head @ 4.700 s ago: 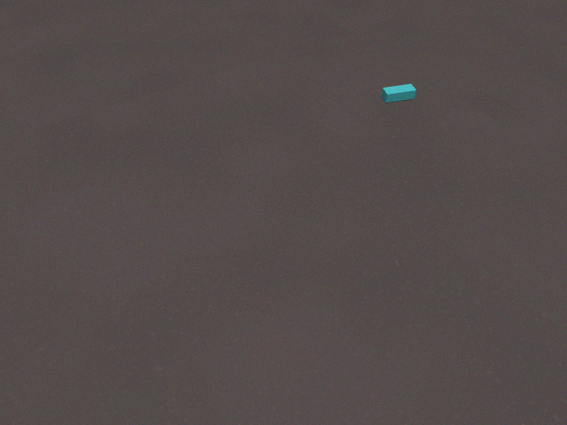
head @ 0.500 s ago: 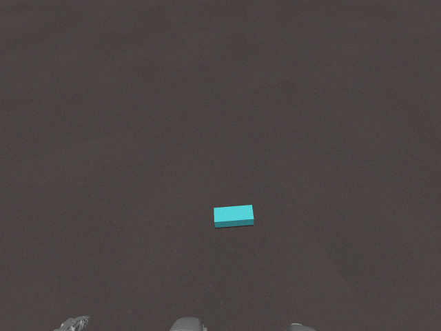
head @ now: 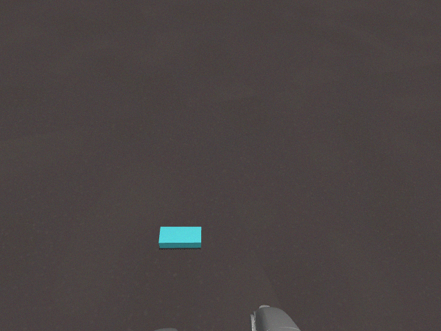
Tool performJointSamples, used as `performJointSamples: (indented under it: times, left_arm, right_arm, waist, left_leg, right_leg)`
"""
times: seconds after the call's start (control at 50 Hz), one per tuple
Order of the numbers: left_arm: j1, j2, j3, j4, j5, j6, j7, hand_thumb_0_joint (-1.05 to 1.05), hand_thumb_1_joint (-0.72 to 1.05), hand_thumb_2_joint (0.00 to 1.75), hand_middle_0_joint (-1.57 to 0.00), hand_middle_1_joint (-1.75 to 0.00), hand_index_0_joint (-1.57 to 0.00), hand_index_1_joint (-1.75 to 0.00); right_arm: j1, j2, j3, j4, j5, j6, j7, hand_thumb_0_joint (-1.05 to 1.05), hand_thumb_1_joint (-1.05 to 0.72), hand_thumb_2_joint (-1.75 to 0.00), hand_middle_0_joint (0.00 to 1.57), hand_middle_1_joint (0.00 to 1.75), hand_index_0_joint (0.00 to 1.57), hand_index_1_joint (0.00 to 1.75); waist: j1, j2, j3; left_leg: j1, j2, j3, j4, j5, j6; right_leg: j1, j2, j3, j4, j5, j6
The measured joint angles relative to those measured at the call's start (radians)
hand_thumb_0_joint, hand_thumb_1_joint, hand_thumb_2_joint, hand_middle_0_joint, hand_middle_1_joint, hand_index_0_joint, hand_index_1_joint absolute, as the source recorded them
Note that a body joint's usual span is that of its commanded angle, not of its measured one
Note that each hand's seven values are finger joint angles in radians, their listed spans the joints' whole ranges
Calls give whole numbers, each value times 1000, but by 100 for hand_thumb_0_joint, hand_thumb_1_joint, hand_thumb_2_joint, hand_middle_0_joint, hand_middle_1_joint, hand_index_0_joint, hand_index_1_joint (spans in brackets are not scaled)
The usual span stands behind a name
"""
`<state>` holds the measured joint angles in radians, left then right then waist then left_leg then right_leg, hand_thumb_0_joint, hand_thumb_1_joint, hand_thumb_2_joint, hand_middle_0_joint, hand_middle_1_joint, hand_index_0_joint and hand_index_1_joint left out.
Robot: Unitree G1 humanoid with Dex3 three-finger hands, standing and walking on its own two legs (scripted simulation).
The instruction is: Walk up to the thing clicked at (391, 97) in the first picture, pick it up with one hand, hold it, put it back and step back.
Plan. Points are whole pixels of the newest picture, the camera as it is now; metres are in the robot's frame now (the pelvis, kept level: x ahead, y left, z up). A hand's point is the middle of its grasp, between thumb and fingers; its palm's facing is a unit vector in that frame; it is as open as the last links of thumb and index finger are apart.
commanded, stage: walk up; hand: left
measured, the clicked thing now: (180, 237) +0.61 +0.16 -0.73
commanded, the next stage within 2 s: none
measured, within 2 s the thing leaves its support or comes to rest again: neither
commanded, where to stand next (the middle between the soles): +0.22 -0.14 m, yaw +3 degrees
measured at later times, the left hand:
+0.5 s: hand out of the picture +0.09 +0.11 -0.13, palm faces +0.04 -0.92 -0.39, open 7.4 cm
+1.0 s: hand (178, 302) +0.20 +0.10 -0.14, palm faces +0.05 -0.90 -0.44, open 7.3 cm
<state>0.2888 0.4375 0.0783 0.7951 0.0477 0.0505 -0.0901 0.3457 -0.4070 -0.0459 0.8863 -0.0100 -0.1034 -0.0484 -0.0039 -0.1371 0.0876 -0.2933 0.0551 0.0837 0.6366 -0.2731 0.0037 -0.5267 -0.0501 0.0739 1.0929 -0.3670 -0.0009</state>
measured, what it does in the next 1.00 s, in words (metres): steps to the right: right foot, then left foot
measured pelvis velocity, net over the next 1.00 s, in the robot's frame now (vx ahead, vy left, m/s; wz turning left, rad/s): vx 0.15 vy -0.18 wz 0.08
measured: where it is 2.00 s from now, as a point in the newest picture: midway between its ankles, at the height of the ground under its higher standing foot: outside the picture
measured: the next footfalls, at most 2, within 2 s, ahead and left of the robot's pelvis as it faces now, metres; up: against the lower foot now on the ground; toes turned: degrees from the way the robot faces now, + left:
right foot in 0.18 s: +0.15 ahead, -0.27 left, +0.00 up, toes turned -4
left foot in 0.64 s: +0.27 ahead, -0.04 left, +0.00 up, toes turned +5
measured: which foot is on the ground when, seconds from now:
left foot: down 0.00-0.20, up 0.22-0.62, down 0.64-0.90, up 0.92-1.00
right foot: up 0.00-0.16, down 0.18-0.68, up 0.70-0.84, down 0.86-1.00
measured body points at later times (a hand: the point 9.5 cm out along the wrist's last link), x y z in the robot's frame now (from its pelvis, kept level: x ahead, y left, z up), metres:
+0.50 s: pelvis +0.12 -0.17 +0.01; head +0.14 -0.17 +0.46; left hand +0.09 +0.16 -0.10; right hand +0.22 -0.48 -0.11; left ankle +0.22 -0.04 -0.67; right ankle +0.11 -0.26 -0.72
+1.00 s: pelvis +0.15 -0.18 +0.00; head +0.17 -0.18 +0.44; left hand +0.20 +0.15 -0.11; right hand +0.30 -0.47 -0.12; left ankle +0.19 -0.04 -0.69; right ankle +0.18 -0.31 -0.72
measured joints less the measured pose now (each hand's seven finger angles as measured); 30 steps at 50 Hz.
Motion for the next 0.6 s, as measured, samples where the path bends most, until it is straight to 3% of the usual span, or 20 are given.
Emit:
performJointSamples:
  times: [0.08,0.16,0.18,0.22,0.26,0.3,0.34,0.42,0.52,0.6]
  left_arm:
    - [-28,27,23,-3,-10,2,-20,0,91,90,-20,-30,-20,-30]
    - [-26,46,37,14,-14,2,-34,0,91,90,-20,-30,-20,-30]
    - [-18,52,41,19,-14,-3,-33,0,91,90,-20,-30,-20,-30]
    - [-13,38,47,36,-7,-20,-21,0,91,90,-20,-30,-20,-30]
    - [3,23,38,38,-1,-39,-6,0,91,90,-20,-30,-20,-30]
    - [23,2,24,45,-9,-46,6,0,91,90,-20,-30,-20,-30]
    - [49,-15,10,57,-16,-57,17,0,91,90,-20,-30,-20,-30]
    - [93,-24,-5,81,-31,-86,39,0,90,90,-20,-30,-20,-30]
    - [113,-35,-31,97,-33,-111,68,0,90,90,-20,-30,-21,-30]
    - [81,-49,-52,100,-35,-106,85,0,90,90,-21,-30,-21,-30]
  right_arm:
    - [13,-25,-8,8,-14,5,16,0,-89,-90,21,30,21,30]
    - [9,-66,-22,24,-22,19,27,0,-89,-90,21,30,21,30]
    - [8,-76,-26,28,-24,25,27,0,-89,-90,21,30,21,30]
    - [-7,-105,-38,42,-28,42,21,0,-89,-90,21,30,21,30]
    - [-17,-108,-43,61,-18,65,8,0,-89,-90,21,30,20,30]
    - [-34,-96,-35,79,-6,72,6,0,-90,-90,21,30,20,30]
    - [-50,-81,-22,78,5,59,18,1,-90,-90,20,30,20,30]
    - [-67,-36,0,44,3,39,53,0,-90,-90,20,30,20,30]
    - [-114,4,10,10,-2,63,77,0,-90,-90,21,30,20,30]
    - [-149,17,7,3,4,82,77,0,-90,-90,21,30,20,30]
  waist:
    - [-4,13,1]
    - [-9,52,-22]
    - [-7,63,-33]
    - [0,131,-28]
    - [14,159,-35]
    - [39,168,-41]
    - [54,177,-42]
    - [69,169,-28]
    - [78,155,21]
    - [73,151,49]
  left_leg:
    - [19,49,-17,-1,-23,-21]
    - [11,103,-37,40,-78,-28]
    - [2,118,-44,67,-105,-19]
    - [-31,154,-108,188,-219,23]
    - [-111,95,-161,401,-264,31]
    - [-174,31,-142,533,-229,30]
    - [-223,-1,-105,562,-167,33]
    - [-269,-27,-70,446,-84,26]
    - [-266,-44,-101,251,-8,23]
    - [-199,-42,-78,111,79,36]
  right_leg:
    - [-11,-70,11,-156,51,10]
    - [65,-92,-26,-311,49,-4]
    - [96,-86,-42,-345,53,0]
    - [106,-36,-81,-304,48,36]
    - [109,-22,-108,-265,8,34]
    - [142,-12,-115,-300,6,16]
    - [187,1,-126,-366,24,-1]
    - [268,27,-151,-468,42,-30]
    - [331,43,-174,-513,29,-38]
    - [341,31,-202,-470,-25,-32]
